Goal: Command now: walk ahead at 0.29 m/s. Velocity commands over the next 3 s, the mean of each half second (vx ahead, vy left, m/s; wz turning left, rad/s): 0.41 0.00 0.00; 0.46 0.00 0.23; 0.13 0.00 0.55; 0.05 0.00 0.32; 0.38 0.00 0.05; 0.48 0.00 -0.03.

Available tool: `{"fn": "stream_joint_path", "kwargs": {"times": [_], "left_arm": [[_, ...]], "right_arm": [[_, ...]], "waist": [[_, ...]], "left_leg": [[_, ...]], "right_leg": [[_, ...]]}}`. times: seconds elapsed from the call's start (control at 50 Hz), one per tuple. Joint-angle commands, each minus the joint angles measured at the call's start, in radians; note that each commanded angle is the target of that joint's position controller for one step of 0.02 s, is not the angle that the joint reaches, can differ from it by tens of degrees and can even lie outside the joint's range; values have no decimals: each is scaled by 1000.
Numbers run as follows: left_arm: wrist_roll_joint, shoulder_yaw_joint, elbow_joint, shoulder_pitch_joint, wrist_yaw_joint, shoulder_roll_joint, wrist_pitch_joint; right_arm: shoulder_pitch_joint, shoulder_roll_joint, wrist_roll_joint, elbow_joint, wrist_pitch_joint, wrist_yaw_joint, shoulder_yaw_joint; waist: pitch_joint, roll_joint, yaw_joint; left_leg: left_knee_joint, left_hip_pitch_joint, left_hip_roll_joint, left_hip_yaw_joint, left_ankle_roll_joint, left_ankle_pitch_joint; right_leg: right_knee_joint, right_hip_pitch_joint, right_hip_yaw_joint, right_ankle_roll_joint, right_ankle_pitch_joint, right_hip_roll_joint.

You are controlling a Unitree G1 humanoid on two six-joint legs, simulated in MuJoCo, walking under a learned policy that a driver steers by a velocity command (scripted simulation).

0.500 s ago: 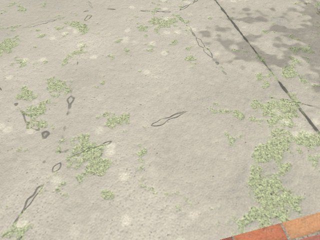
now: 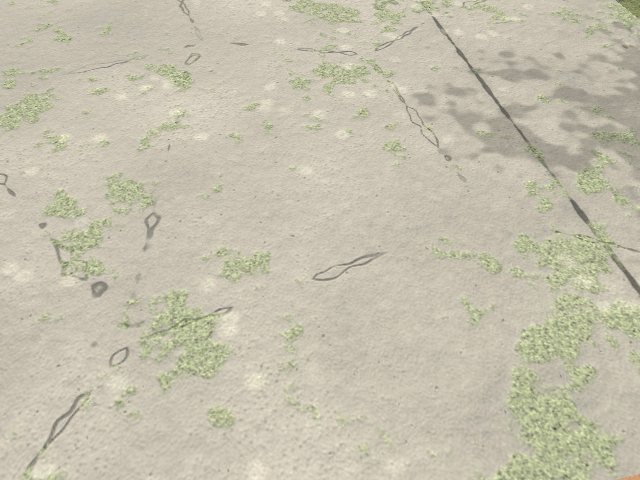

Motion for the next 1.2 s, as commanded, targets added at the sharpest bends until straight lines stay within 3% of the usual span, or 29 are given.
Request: {"fn": "stream_joint_path", "kwargs": {"times": [0.02,0.04,0.06,0.08,0.1,0.12,0.18,0.3,0.4,0.46,0.5,0.52,0.54,0.56,0.58,0.62,0.68,0.76,0.88,0.96,1.0,1.04,1.06,1.08,1.1,1.12,1.14,1.16,1.2], "left_arm": [[-11,27,-67,-70,-8,147,-15],[-7,23,-83,-97,-10,137,-21],[-1,6,-112,-117,-11,77,-36],[-9,-3,-140,-115,-11,39,-58],[-22,6,-142,-117,-18,77,-71],[-24,7,-140,-125,-29,84,-80],[0,39,-138,-165,-39,132,-83],[6,14,-232,-410,-55,51,-66],[-3,7,-291,-549,-76,81,-71],[-2,24,-299,-512,-87,127,-81],[-5,65,-231,-267,-80,198,-79],[-3,86,-184,-82,-69,251,-73],[25,109,-155,47,-67,358,-68],[26,83,-150,22,-71,280,-68],[17,64,-161,-91,-72,222,-74],[24,39,-194,-267,-80,147,-81],[37,32,-163,-283,-85,111,-94],[45,43,-122,-216,-57,159,-100],[37,42,-113,-156,-26,189,-91],[30,43,-105,-122,-8,208,-51],[21,50,-120,-141,4,236,-27],[16,55,-149,-186,13,250,-8],[19,52,-168,-185,10,247,-11],[76,15,-199,-83,-6,120,-29],[48,3,-219,-26,-25,126,-56],[17,27,-230,-128,-35,213,-68],[5,27,-264,-210,-31,212,-64],[18,30,-257,-233,-18,201,-50],[31,43,-275,-226,-4,213,-14]], "right_arm": [[87,-51,10,-13,-51,18,-20],[196,-89,2,23,-51,20,-38],[345,-197,3,43,-53,19,-70],[415,-240,-12,44,-66,33,-71],[291,-166,-19,14,-78,32,-45],[199,-125,-16,-21,-82,34,-33],[149,-70,-21,-45,-64,39,-8],[216,-140,-33,-58,-38,3,-11],[254,-169,-12,-58,-39,-4,-25],[223,-190,-14,-67,-30,-4,-37],[191,-196,-27,-80,-14,-1,-40],[172,-180,-35,-103,-13,2,-29],[309,-25,-32,-119,-33,18,12],[282,-52,-7,-104,-68,26,8],[163,-138,24,-151,-87,28,-16],[50,-162,14,-177,-88,11,-30],[131,-93,8,-148,-34,2,-36],[-4,-118,-1,-204,-14,-1,-51],[-204,-93,-9,-275,-32,32,-43],[-302,-80,-22,-349,-34,65,-33],[-252,-113,-20,-369,-33,81,-47],[-51,-189,-16,-336,-36,86,-84],[50,-257,-20,-321,-36,70,-111],[50,-358,-29,-331,-24,45,-124],[54,-360,-48,-377,-26,47,-117],[23,-296,-47,-403,-17,48,-106],[-59,-248,-29,-420,-12,43,-93],[-115,-222,-16,-431,-6,38,-84],[-150,-212,-32,-446,6,32,-81]], "waist": [[211,-98,-93],[161,-16,-129],[90,242,-175],[40,353,-170],[112,188,-101],[148,125,-72],[138,97,-46],[164,85,-83],[196,107,-90],[135,124,-29],[-35,152,102],[-151,121,180],[-351,-164,116],[-399,-190,119],[-199,-159,88],[-40,0,17],[4,-49,-55],[75,-31,-42],[101,-6,19],[114,-7,40],[55,-47,4],[-55,-57,-98],[-122,7,-152],[-242,273,-48],[-466,287,-45],[-444,122,-100],[-308,55,-81],[-195,-26,-48],[-123,20,1]], "left_leg": [[-207,135,-18,39,27,61],[-254,287,10,-47,29,115],[-424,439,207,-387,114,-12],[-569,482,389,-791,230,-102],[-560,413,411,-759,226,-116],[-555,363,361,-607,192,-77],[-574,331,226,-287,109,239],[-608,279,199,-147,131,448],[-623,296,233,-106,128,453],[-507,397,259,-77,98,732],[-207,372,217,-29,62,1056],[65,176,174,-10,28,896],[509,-206,-17,-9,-40,301],[676,-323,-54,-174,-20,-113],[725,-422,10,-164,4,-68],[621,-343,112,-116,15,103],[516,-202,161,-115,13,161],[379,-362,160,-150,-7,317],[39,-390,113,-80,-9,567],[-85,-375,73,12,0,503],[-96,-295,22,53,26,397],[-167,-60,-51,78,68,391],[-254,147,-19,-10,110,608],[-109,482,237,-321,227,1138],[-214,678,421,-745,438,1071],[-263,609,359,-639,383,945],[-290,475,308,-518,323,813],[-328,307,263,-438,280,746],[-382,93,211,-385,258,662]], "right_leg": [[-223,-272,218,-137,-173,-168],[-53,-337,125,-102,0,-95],[314,-488,-45,-37,65,31],[581,-626,9,-33,-118,82],[730,-691,79,-58,-73,6],[757,-705,82,-81,31,-40],[616,-644,20,-78,208,-107],[285,-646,-56,-6,354,-89],[76,-548,-73,-28,436,-48],[26,-441,-80,-75,382,-12],[42,-116,-123,-121,344,59],[56,181,-8,-169,315,-40],[-46,560,511,-347,65,-334],[-252,549,791,-354,-16,-383],[-268,393,639,-285,-5,-347],[-311,57,350,-226,221,-272],[-390,-132,141,-203,302,-203],[-440,-115,31,-207,370,-204],[-453,4,-112,-160,441,-200],[-300,121,-193,-132,770,-222],[-170,174,-206,-108,1013,-233],[109,153,-221,-64,1109,-201],[360,29,-231,-9,894,-138],[703,-304,-211,47,-62,-10],[979,-506,2,67,-324,117],[995,-544,94,43,-229,47],[924,-583,72,31,-128,8],[843,-565,59,41,-76,-30],[724,-450,59,46,-34,-50]]}}
Next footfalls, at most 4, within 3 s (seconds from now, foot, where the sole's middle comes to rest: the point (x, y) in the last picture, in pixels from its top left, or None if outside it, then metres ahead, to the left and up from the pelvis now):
0.52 right None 0.42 -0.13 -0.77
1.06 left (287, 405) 0.71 0.11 -0.77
1.56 right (376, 379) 0.78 -0.10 -0.77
1.94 left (283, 445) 0.62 0.11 -0.77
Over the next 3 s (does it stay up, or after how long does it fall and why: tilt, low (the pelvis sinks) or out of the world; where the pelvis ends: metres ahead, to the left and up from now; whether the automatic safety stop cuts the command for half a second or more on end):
stays up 1.03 0.23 0.01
